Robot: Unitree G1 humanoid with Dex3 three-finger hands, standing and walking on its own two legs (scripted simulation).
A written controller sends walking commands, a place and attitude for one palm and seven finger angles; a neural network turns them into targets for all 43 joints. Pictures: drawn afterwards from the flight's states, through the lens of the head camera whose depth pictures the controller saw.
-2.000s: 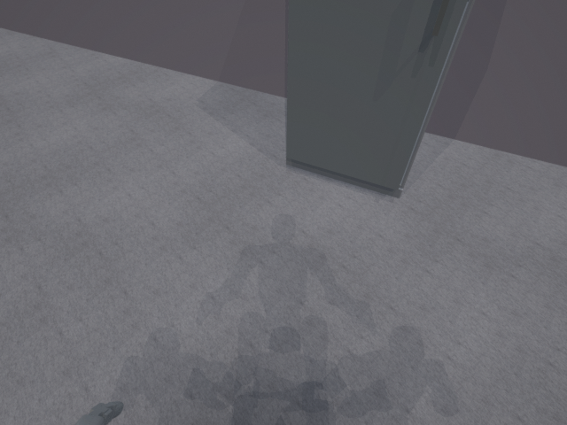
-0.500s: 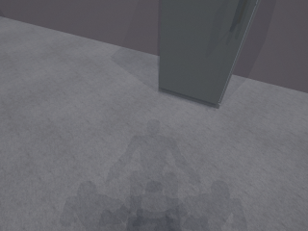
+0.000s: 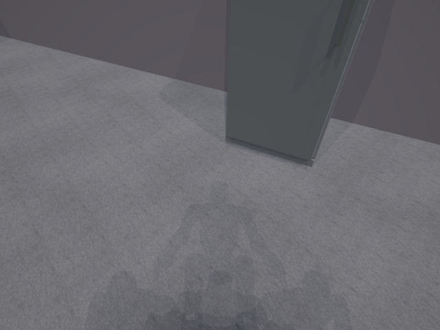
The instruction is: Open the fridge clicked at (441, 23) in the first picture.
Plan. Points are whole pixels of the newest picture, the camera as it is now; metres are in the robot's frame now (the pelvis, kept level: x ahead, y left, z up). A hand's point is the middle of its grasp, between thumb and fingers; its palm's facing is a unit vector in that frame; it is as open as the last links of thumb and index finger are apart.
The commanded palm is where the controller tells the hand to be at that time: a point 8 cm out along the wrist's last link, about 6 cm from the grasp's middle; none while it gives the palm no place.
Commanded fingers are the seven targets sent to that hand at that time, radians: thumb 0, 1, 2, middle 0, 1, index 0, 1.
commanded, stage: walk to a spot facing it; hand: right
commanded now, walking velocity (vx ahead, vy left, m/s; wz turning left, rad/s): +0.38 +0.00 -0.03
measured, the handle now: (351, 2) +1.22 -0.45 +0.19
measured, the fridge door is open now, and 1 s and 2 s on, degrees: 0 0 0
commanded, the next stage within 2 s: turn to face it in 1.08 s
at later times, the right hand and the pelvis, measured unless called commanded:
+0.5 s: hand (321, 312) +0.23 -0.22 -0.19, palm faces -0.03 +0.99 -0.11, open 7.4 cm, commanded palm none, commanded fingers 0.00 -0.90 -0.90 0.20 0.30 0.20 0.30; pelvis +0.17 -0.05 -0.01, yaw +1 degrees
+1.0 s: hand (317, 237) +0.42 -0.25 -0.20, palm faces +0.02 +0.99 -0.14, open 7.3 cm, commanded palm none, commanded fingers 0.00 -0.90 -0.90 0.20 0.30 0.20 0.30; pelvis +0.44 -0.08 -0.02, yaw +3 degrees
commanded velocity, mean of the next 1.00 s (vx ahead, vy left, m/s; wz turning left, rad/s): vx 0.37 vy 0.00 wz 0.10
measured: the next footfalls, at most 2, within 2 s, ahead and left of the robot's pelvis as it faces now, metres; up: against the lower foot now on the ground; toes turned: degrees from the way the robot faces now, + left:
left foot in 0.62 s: +0.39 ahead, +0.06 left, +0.00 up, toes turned +11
right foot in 1.00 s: +0.57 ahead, -0.20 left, +0.00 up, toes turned -7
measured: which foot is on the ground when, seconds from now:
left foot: down 0.00-0.18, up 0.20-0.60, down 0.62-1.00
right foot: down 0.00-0.64, up 0.66-0.98, down 1.00-1.00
